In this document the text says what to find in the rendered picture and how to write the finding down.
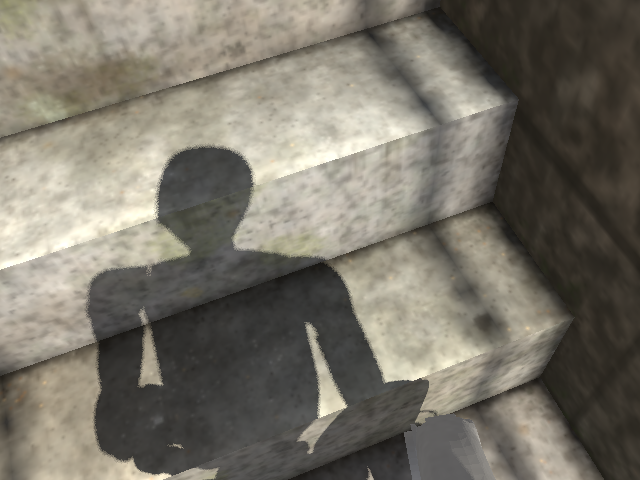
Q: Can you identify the robot right thigh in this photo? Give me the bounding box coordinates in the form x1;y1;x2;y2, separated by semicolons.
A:
404;413;496;480

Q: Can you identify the robot right shin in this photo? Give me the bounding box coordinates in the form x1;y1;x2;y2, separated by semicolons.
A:
465;419;482;447

